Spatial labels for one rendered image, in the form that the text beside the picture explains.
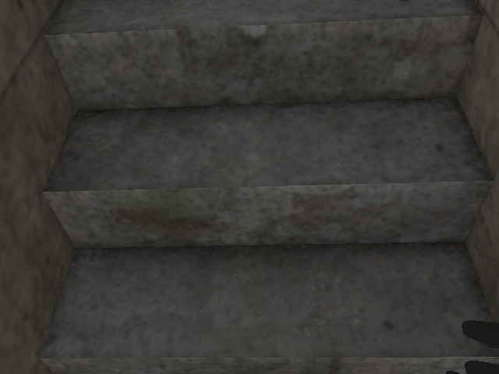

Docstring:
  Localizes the robot right hand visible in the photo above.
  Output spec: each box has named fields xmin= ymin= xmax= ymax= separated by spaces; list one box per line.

xmin=446 ymin=320 xmax=499 ymax=374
